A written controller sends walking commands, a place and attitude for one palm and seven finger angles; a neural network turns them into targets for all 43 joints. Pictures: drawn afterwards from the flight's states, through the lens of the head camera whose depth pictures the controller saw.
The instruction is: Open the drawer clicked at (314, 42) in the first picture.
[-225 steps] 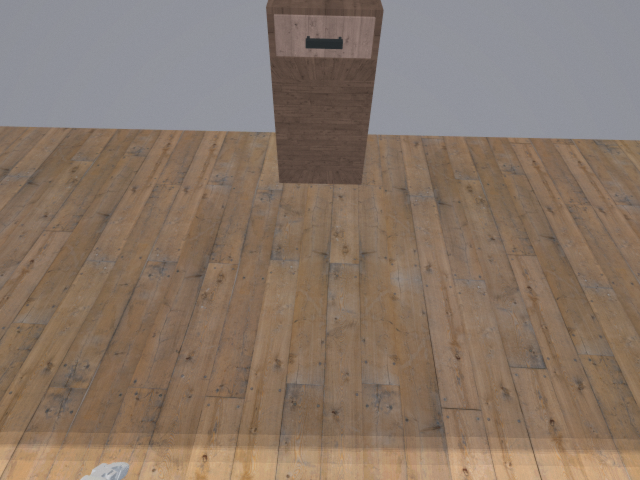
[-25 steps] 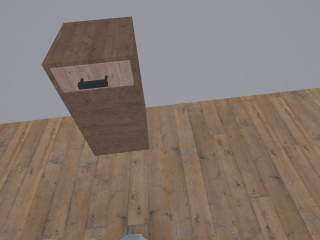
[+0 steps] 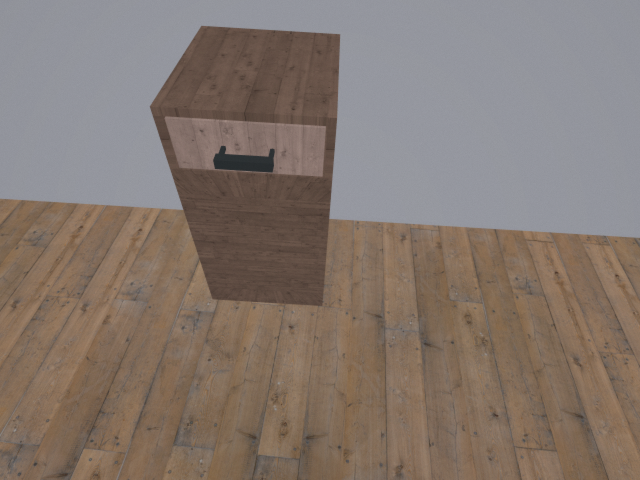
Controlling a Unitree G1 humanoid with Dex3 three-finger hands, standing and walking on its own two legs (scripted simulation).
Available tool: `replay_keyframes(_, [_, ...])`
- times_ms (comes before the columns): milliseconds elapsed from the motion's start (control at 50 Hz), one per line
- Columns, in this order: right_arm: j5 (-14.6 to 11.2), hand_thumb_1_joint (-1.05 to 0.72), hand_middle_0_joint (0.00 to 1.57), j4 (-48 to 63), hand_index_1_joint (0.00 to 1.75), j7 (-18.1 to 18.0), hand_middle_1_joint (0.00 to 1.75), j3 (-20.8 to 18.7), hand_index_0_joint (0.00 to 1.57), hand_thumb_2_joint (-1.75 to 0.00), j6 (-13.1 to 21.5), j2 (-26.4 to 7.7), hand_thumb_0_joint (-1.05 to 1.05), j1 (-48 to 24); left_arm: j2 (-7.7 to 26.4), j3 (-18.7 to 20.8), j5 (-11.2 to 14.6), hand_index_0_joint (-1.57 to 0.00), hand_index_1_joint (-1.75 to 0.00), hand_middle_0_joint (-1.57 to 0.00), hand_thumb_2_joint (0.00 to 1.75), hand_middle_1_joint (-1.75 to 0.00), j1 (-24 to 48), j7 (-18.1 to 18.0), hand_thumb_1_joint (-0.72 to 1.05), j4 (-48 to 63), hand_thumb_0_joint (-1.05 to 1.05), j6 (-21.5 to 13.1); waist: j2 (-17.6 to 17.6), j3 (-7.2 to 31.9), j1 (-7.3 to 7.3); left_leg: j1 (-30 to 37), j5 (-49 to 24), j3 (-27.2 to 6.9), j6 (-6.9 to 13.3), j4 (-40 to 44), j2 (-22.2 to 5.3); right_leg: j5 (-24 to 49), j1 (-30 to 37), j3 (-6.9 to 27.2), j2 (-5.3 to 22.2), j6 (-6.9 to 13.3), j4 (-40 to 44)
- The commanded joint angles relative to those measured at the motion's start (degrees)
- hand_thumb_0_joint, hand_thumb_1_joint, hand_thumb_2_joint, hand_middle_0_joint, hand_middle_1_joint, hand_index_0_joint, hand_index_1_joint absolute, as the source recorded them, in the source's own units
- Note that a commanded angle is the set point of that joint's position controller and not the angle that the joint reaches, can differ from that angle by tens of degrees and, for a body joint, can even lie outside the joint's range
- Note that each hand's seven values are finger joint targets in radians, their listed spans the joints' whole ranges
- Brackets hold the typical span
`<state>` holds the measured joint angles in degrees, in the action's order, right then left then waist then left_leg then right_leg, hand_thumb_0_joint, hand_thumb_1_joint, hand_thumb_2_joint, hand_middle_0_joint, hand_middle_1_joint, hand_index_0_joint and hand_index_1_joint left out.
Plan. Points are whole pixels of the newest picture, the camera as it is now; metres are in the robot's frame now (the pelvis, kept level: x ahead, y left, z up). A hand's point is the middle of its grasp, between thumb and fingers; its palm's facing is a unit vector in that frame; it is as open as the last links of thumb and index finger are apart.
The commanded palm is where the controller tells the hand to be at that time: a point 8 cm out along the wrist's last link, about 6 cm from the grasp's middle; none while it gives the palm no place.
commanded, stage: take the last steps up to it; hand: left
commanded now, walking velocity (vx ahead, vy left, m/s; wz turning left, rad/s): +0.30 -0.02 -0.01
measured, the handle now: (245, 157) +0.77 +0.23 -0.08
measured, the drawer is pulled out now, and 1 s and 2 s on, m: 0.00 0.00 0.00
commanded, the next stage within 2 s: come to a stop and stand still in 0.56 s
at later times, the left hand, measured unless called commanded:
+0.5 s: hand out of the picture +0.11 +0.15 -0.18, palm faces +0.10 -0.99 -0.13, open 7.4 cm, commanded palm none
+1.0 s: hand (234, 359) +0.33 +0.17 -0.17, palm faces +0.01 -0.97 -0.26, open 7.3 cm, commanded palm none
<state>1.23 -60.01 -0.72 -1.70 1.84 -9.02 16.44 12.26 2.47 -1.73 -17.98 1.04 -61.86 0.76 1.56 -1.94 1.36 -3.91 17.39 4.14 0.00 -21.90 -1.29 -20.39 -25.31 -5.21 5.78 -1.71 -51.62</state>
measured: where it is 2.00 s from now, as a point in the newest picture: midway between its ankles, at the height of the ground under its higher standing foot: outside the picture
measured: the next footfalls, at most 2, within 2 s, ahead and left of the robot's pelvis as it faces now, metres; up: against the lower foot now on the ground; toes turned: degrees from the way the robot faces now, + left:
right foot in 0.14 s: +0.14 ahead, -0.13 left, +0.00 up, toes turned -8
left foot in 0.54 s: +0.28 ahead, +0.12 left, +0.00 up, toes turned +10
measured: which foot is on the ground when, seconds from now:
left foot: down 0.00-0.14, up 0.16-0.52, down 0.54-0.92, up 0.94-1.00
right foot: up 0.00-0.12, down 0.14-0.54, up 0.56-0.84, down 0.86-1.00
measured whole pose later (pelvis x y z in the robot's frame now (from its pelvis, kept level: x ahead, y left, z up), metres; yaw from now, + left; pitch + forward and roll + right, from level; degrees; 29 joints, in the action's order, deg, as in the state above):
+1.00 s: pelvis +0.26 -0.02 -0.01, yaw +0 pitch -1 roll +1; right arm 0.1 -61.9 -1.5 -3.2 -2.7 -8.7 13.1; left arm 9.4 1.9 -1.6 -9.0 -2.0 -58.5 0.6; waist -1.3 -4.9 -0.9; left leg -17.8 28.1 4.2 -1.0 -47.0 -2.0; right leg -14.9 -17.9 -5.2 3.0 1.6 -33.3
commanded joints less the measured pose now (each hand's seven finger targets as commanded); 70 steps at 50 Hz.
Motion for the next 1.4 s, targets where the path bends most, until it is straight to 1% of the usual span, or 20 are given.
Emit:
replay_keyframes(0, [0.2,-0.90,0.20,-0.3,0.30,-0.5,0.30,-2.3,0.20,-0.90,0.9,-10.0,0.00,3.8,0.5,0.1,0.5,-0.20,-0.30,-0.20,0.90,-0.30,6.0,0.3,0.90,5.3,0.00,-2.0,-9.3,-4.6,-2.43,-2.3,-11.4,-8.4,9.4,8.9,-13.7,1.3,-1.3,-1.5,-0.1,-0.3,9.4])
replay_keyframes(80, [0.1,-0.90,0.20,-1.2,0.30,-0.4,0.30,-2.3,0.20,-0.90,0.6,-9.2,0.00,3.0,2.0,1.2,0.3,-0.20,-0.30,-0.20,0.90,-0.30,-1.6,0.2,0.90,2.5,0.00,-3.0,-4.5,-2.4,1.39,-9.4,-7.0,-5.7,6.1,-2.1,-10.3,8.4,16.1,-3.2,-3.2,1.0,21.5])
replay_keyframes(100, [-0.4,-0.90,0.20,-1.1,0.30,-0.3,0.30,-1.9,0.20,-0.90,1.0,-7.4,0.00,3.1,4.7,1.9,0.0,-0.20,-0.30,-0.20,0.90,-0.30,-8.2,-0.1,0.90,0.7,0.00,-3.7,0.8,0.9,4.35,-15.0,-5.8,-1.9,4.1,-13.6,-6.6,5.5,26.1,3.3,1.3,2.9,25.3])
replay_keyframes(120, [-0.8,-0.90,0.20,0.3,0.30,0.3,0.30,-1.3,0.20,-0.90,1.5,-3.5,0.00,4.0,10.7,3.3,-0.2,-0.20,-0.30,-0.20,0.90,-0.30,-14.6,-0.8,0.90,-1.2,0.00,-4.3,16.2,4.8,6.13,-27.1,7.5,3.5,1.5,-30.6,0.0,3.7,35.6,23.3,15.4,8.7,33.2])
replay_keyframes(140, [-0.7,-0.90,0.20,2.2,0.30,0.3,0.30,-1.4,0.20,-0.90,1.1,-5.6,0.00,0.7,12.5,3.4,0.8,-0.20,-0.30,-0.20,0.90,-0.30,-17.3,-1.2,0.90,-1.7,0.00,-4.3,17.7,5.5,7.21,-30.5,17.5,-1.0,1.9,-42.4,-0.4,0.6,33.1,33.2,20.3,12.3,39.5])
replay_keyframes(200, [0.0,-0.90,0.20,1.7,0.30,1.0,0.30,-2.0,0.20,-0.90,0.7,-4.6,0.00,-3.7,5.4,1.8,0.4,-0.20,-0.30,-0.20,0.90,-0.30,-5.0,-2.2,0.90,1.3,0.00,-4.3,2.1,-2.6,2.20,-31.8,4.2,-4.7,1.4,-47.3,-6.7,-2.6,18.1,21.4,16.5,11.6,40.8])
replay_keyframes(280, [0.1,-0.90,0.20,0.0,0.30,1.7,0.30,-1.7,0.20,-0.90,-0.7,-1.3,0.00,0.8,3.1,1.0,0.0,-0.20,-0.30,-0.20,0.90,-0.30,-2.4,-2.2,0.90,1.2,0.00,-5.0,5.3,-2.3,-1.54,-24.6,-0.1,-0.3,-0.5,-34.7,-6.1,10.0,12.7,7.4,11.0,9.8,41.6])
replay_keyframes(400, [-0.2,-0.90,0.20,2.9,0.30,2.3,0.30,-1.5,0.20,-0.90,0.2,-1.5,0.00,-4.3,5.2,1.6,0.1,-0.20,-0.30,-0.20,0.90,-0.30,-3.6,-1.8,0.90,0.1,0.00,-4.8,5.5,-3.8,-0.47,-19.7,-2.9,2.4,0.0,-18.9,-4.5,8.2,12.9,5.2,10.6,10.3,40.2])
replay_keyframes(480, [0.0,-0.90,0.20,0.6,0.30,1.6,0.30,-1.8,0.20,-0.90,1.3,-4.3,0.00,3.0,3.4,1.5,0.5,-0.20,-0.30,-0.20,0.90,-0.30,-3.0,-1.8,0.90,-0.2,0.00,-3.8,-1.6,-1.7,-4.24,-2.7,-6.6,3.0,0.1,-7.1,-3.0,5.2,7.7,1.6,5.8,7.1,28.4])
replay_keyframes(520, [0.8,-0.90,0.20,-1.3,0.30,0.3,0.30,-3.7,0.20,-0.90,1.5,-13.5,0.00,13.5,-1.6,0.7,1.0,-0.20,-0.30,-0.20,0.90,-0.30,-4.8,-1.3,0.90,1.8,0.00,-3.6,-22.2,3.4,-6.57,7.9,-5.8,-23.5,8.2,6.6,-21.7,-12.9,-5.4,-5.5,-5.1,2.5,-0.5])
replay_keyframes(580, [0.1,-0.90,0.20,0.8,0.30,-0.5,0.30,-2.5,0.20,-0.90,1.1,-8.9,0.00,5.6,0.1,0.8,0.4,-0.20,-0.30,-0.20,0.90,-0.30,0.2,-1.1,0.90,2.4,0.00,-3.5,-12.7,-0.5,-4.58,-2.9,1.7,-21.2,11.3,10.3,-21.4,-7.2,-9.8,3.5,-0.1,3.4,-16.1])
replay_keyframes(740, [-0.2,-0.90,0.20,0.3,0.30,-1.7,0.30,-0.6,0.20,-0.90,0.9,-6.3,0.00,-1.4,-3.1,-0.8,1.0,-0.20,-0.30,-0.20,0.90,-0.30,-2.8,-2.4,0.90,0.3,0.00,-1.0,-7.5,3.4,-0.35,-5.2,-39.3,-2.0,8.4,3.0,-14.5,3.2,8.6,1.5,-1.3,0.3,13.2])
replay_keyframes(820, [-0.7,-0.90,0.20,-0.3,0.30,-1.5,0.30,-1.6,0.20,-0.90,-1.0,-6.0,0.00,-1.9,3.1,0.5,0.5,-0.20,-0.30,-0.20,0.90,-0.30,-2.6,-2.8,0.90,1.3,0.00,-0.6,-5.1,1.0,0.57,-9.1,-25.5,-0.6,3.0,-3.3,-10.0,23.5,14.5,4.0,0.5,1.3,24.7])
replay_keyframes(900, [-0.9,-0.90,0.20,0.3,0.30,-1.0,0.30,-2.1,0.20,-0.90,-3.8,-3.0,0.00,1.1,8.3,1.8,0.6,-0.20,-0.30,-0.20,0.90,-0.30,0.5,-3.4,0.90,3.4,0.00,-0.5,12.2,3.6,-0.44,-14.0,10.7,2.2,-1.2,-23.4,-0.5,49.8,15.1,15.6,14.4,12.0,28.9])
replay_keyframes(940, [-1.1,-0.90,0.20,1.0,0.30,-1.2,0.30,-2.4,0.20,-0.90,-4.1,-3.4,0.00,-1.0,7.6,2.1,0.2,-0.20,-0.30,-0.20,0.90,-0.30,2.8,-3.9,0.90,4.7,0.00,-0.1,9.4,4.3,0.22,-18.1,15.5,-2.9,-0.9,-34.7,-0.1,52.5,16.8,15.3,15.3,15.2,28.9])
replay_keyframes(1120, [-0.8,-0.90,0.20,1.3,0.30,-0.7,0.30,-2.0,0.20,-0.90,-3.6,-3.1,0.00,2.7,7.7,3.0,0.4,-0.20,-0.30,-0.20,0.90,-0.30,8.1,-3.7,0.90,7.2,0.00,0.8,8.0,6.4,-2.38,-7.1,-2.3,-0.6,-1.7,-6.5,0.3,31.6,14.3,9.3,9.1,8.6,25.5])
replay_keyframes(1140, [-1.4,-0.90,0.20,5.6,0.30,-0.6,0.30,-3.0,0.20,-0.90,-2.0,-7.9,0.00,1.6,7.4,1.6,1.0,-0.20,-0.30,-0.20,0.90,-0.30,5.3,-5.9,0.90,7.9,0.00,-0.6,-2.0,15.7,-3.43,-7.1,-5.3,1.7,-2.0,-3.3,-2.6,44.0,23.2,9.9,8.0,6.6,16.5])
replay_keyframes(1200, [0.4,-0.90,0.20,11.7,0.30,-0.4,0.30,-2.0,0.20,-0.90,-2.3,-9.8,0.00,-3.1,4.1,0.0,0.6,-0.20,-0.30,-0.20,0.90,-0.30,6.3,-4.3,0.90,11.5,0.00,1.7,-20.2,2.9,-1.26,-13.0,-13.2,-11.3,4.4,3.3,-11.9,-1.9,6.2,0.3,-3.3,3.3,10.5])
replay_keyframes(1240, [0.6,-0.90,0.20,12.8,0.30,-1.0,0.30,-1.6,0.20,-0.90,-2.5,-9.9,0.00,-3.8,3.7,-0.1,0.3,-0.20,-0.30,-0.20,0.90,-0.30,6.5,-3.1,0.90,11.6,0.00,2.3,-15.9,-5.5,-1.30,-19.6,-10.0,-12.7,7.5,5.9,-13.0,-5.9,2.8,3.5,-4.0,3.6,3.0])
replay_keyframes(1380, [-0.3,-0.90,0.20,12.4,0.30,-0.5,0.30,0.2,0.20,-0.90,-1.5,-7.3,0.00,0.3,5.3,-1.3,0.8,-0.20,-0.30,-0.20,0.90,-0.30,3.6,-2.3,0.90,10.2,0.00,-1.0,-1.5,0.2,-3.10,-10.8,0.7,-5.9,2.9,-1.8,-3.0,6.8,6.2,13.2,1.5,6.2,27.0])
